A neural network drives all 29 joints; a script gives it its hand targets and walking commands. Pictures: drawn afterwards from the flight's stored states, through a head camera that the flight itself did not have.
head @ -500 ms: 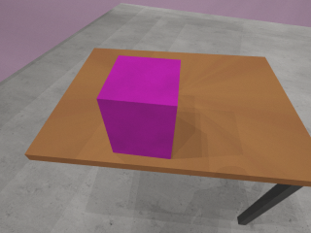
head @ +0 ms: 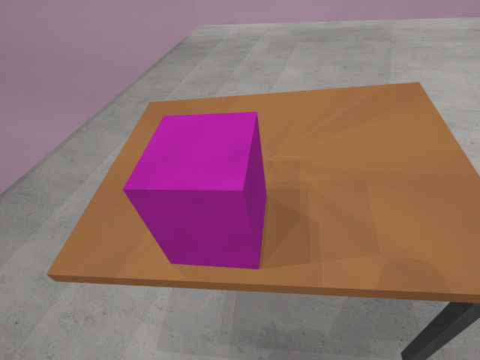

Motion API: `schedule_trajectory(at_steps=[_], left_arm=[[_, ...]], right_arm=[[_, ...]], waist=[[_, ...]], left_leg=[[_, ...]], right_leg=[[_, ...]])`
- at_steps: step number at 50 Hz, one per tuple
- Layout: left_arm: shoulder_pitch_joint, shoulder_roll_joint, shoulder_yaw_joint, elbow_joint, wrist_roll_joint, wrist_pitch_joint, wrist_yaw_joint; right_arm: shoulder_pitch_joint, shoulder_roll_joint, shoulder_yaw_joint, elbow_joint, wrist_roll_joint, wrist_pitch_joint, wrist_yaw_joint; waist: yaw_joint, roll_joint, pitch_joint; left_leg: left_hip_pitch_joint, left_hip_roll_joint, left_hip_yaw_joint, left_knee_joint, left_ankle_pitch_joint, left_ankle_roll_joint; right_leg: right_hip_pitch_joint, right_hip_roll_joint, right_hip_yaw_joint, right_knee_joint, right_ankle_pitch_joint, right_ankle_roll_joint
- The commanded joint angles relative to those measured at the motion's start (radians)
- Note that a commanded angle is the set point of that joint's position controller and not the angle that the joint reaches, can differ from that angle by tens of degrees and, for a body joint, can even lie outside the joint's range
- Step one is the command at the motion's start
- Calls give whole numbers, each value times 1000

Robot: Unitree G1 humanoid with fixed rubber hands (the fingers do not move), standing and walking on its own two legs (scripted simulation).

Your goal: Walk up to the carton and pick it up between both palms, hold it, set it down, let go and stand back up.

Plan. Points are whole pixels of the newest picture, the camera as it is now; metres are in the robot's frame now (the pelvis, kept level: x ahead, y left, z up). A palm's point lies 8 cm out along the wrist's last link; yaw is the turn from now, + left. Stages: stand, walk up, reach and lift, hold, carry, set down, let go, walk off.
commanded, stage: walk up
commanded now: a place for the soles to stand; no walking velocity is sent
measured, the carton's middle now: (211, 192) +0.46 +0.08 +0.03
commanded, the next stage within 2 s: none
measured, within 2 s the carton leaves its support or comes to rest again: neither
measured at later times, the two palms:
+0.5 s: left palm out of the picture +0.05 +0.35 -0.10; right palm out of the picture +0.12 -0.25 -0.07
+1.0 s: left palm out of the picture +0.15 +0.33 -0.08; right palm out of the picture +0.14 -0.27 -0.10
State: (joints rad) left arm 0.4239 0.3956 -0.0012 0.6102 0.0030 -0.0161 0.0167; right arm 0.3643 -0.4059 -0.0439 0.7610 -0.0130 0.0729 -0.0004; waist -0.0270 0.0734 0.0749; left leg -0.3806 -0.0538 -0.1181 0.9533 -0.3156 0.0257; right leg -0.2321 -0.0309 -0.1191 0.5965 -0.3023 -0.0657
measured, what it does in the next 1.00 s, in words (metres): steps on the spot: left foot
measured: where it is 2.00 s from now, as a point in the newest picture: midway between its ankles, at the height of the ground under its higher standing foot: outside the picture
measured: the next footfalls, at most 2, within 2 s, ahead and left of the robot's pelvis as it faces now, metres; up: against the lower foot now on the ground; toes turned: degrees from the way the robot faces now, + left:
left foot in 0.18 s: +0.10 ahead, +0.15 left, +0.00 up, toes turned -3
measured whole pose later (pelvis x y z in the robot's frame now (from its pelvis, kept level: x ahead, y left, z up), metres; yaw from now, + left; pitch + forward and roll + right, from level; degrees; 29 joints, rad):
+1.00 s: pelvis +0.03 +0.04 +0.00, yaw +0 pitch +0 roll +0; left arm 0.27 0.40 0.00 0.62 0.00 -0.02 0.02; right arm 0.13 -0.40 0.00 0.84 -0.01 0.03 0.02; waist -0.02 0.01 0.07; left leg -0.32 -0.04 -0.04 0.57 -0.24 0.02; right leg -0.22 -0.04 -0.13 0.58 -0.35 -0.03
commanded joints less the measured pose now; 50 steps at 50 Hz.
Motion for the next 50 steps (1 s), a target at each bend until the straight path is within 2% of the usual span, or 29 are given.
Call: schedule_trajectory(at_steps=[1, 3, 4, 5, 6, 7, 9, 10, 11, 13, 15, 17, 21, 24, 26, 27, 28, 30, 31, 33, 36, 37, 39, 40, 42, 43, 45, 49, 50], left_arm=[[-40, 232, 101, -117, 15, -8, 29], [-46, 217, 91, -109, 1, -6, 21], [-74, 239, 85, -113, -1, -3, 17], [-99, 219, 80, -115, -3, -2, 18], [-92, 204, 71, -100, 4, -1, 12], [-80, 182, 63, -88, -7, -1, 8], [-40, 193, 66, -61, -25, 18, 10], [-29, 192, 68, -51, -24, 28, 3], [2, 223, 88, -39, -27, 34, 1], [22, 232, 88, -23, -25, 23, -4], [77, 210, 93, 11, -18, 17, -2], [76, 213, 93, 16, -26, 20, 1], [57, 237, 99, 29, -22, 10, 6], [77, 249, 99, 35, -18, -1, 9], [12, 270, 99, 9, -5, -11, 10], [-23, 287, 105, -6, -1, -15, 9], [-102, 296, 104, -22, 1, -21, 9], [-165, 263, 98, -50, 14, -33, 9], [-175, 282, 97, -52, 11, -38, 10], [-160, 268, 90, -49, 0, -34, 7], [-105, 234, 75, -41, -17, -41, -3], [-82, 222, 78, -34, -12, -41, -2], [-76, 223, 70, -8, -13, -37, 3], [-91, 245, 74, -3, -16, -34, 6], [-88, 249, 78, 13, -17, -32, 10], [-95, 255, 79, 22, -20, -26, 12], [-102, 247, 78, 22, -20, -18, 14], [-144, 228, 72, 12, -17, -10, 11], [-162, 242, 81, 20, -20, -15, 11]], right_arm=[[-41, -115, -26, -54, -14, -41, 2], [-72, -119, -20, -50, -14, -49, 6], [-57, -135, -33, -40, -16, -47, 4], [-48, -153, -35, -44, -14, -51, 1], [-30, -175, -50, -23, -12, -57, 0], [-47, -209, -54, -32, -5, -57, -4], [-147, -242, -51, -62, 5, -59, -2], [-198, -233, -42, -87, 5, -62, -7], [-216, -235, -45, -78, 9, -62, -10], [-235, -214, -38, -64, 16, -60, -2], [-233, -219, -43, -68, 13, -59, -1], [-208, -203, -38, -52, 18, -56, -2], [-266, -205, -30, -52, 26, -43, 1], [-276, -185, -18, -34, 39, -44, 11], [-300, -173, -23, -34, 41, -42, 22], [-272, -184, -33, -45, 38, -42, 26], [-265, -178, -37, -43, 32, -43, 32], [-241, -160, -44, -48, 23, -47, 40], [-235, -151, -44, -44, 23, -50, 42], [-247, -162, -39, -43, 21, -64, 42], [-255, -203, -40, -31, 21, -84, 25], [-279, -196, -30, -22, 21, -89, 24], [-261, -198, -22, -7, 29, -89, 17], [-259, -186, -18, 3, 40, -86, 17], [-244, -185, -15, 20, 34, -81, 10], [-233, -182, -9, 37, 29, -80, 5], [-273, -174, -4, 27, 31, -75, 5], [-258, -191, -9, 35, 31, -63, 6], [-264, -184, -12, 45, 30, -63, 7]], waist=[[49, -227, 7], [56, -240, -8], [34, -222, -29], [18, -210, 0], [8, -143, -40], [5, -36, -42], [35, 86, 30], [50, 72, 100], [42, 96, 99], [47, 130, 70], [54, 143, 2], [38, 112, -66], [51, 44, -51], [56, 49, -59], [40, -38, -13], [26, -132, -9], [5, -167, 25], [-13, -97, 18], [-14, -154, 17], [0, -136, -24], [35, -52, -159], [60, -84, -173], [58, -91, -213], [55, -97, -192], [55, -67, -246], [53, -98, -239], [66, -130, -196], [56, -147, -220], [46, -105, -168]], left_leg=[[28, 81, 66, -217, -53, -23], [92, 84, 105, -286, -5, -11], [202, 79, 101, -351, 65, 7], [257, 97, 69, -455, 140, 14], [328, 97, 20, -517, 193, 21], [309, 172, -127, -543, 128, 35], [45, 274, -387, -732, -360, 87], [-106, 301, -417, -790, -523, 119], [-155, 306, -370, -782, -523, 137], [-81, 229, -285, -762, -404, 80], [-10, 225, -266, -725, -335, 95], [99, 226, -255, -702, -282, 88], [33, 186, -192, -648, -220, 60], [-1, 177, -164, -637, -209, 18], [59, 122, -93, -529, -121, 2], [92, 88, -33, -387, -102, -9], [137, 49, 15, -291, -31, -15], [198, 60, 18, -224, -27, 3], [198, 76, 4, -283, 4, 11], [208, 110, -17, -449, 85, 8], [234, 192, -129, -553, 251, 53], [207, 195, -146, -541, 326, 68], [231, 188, -107, -472, 483, 67], [218, 159, -60, -459, 477, 46], [237, 146, -28, -434, 540, 55], [219, 142, -20, -417, 570, 53], [202, 148, -6, -414, 522, 43], [219, 149, -19, -432, 431, 46], [215, 154, -20, -454, 430, 39]], right_leg=[[18, -277, 171, -231, 169, -62], [-19, -246, 145, -172, 223, -78], [-98, -278, 156, -154, 101, -84], [-157, -258, 158, -140, 14, -67], [-186, -225, 139, -87, -52, -33], [-218, -157, 89, -43, -155, 6], [-142, -44, 71, 96, -265, 45], [-96, -29, 87, 147, -287, 48], [-19, -25, 101, 155, -266, 39], [-34, -25, 110, 116, -214, 40], [-22, -7, 80, 113, -169, 29], [-31, -10, 91, 52, -173, 28], [67, 4, 76, -78, -78, 27], [87, -59, 139, -144, -120, 11], [-65, -161, 254, -288, -343, -23], [-141, -211, 326, -354, -471, -56], [-230, -272, 359, -400, -487, -69], [-296, -300, 352, -386, -494, -85], [-244, -289, 305, -365, -422, -71], [-146, -239, 222, -300, -238, -18], [16, -126, 108, -119, 37, 39], [77, -112, 102, -101, 104, 49], [118, -125, 130, -102, 218, 39], [122, -138, 126, -115, 272, 43], [173, -156, 115, -85, 417, 37], [187, -149, 94, -76, 507, 41], [155, -152, 92, -64, 524, 35], [139, -158, 91, -105, 363, 30], [105, -160, 99, -110, 326, 29]])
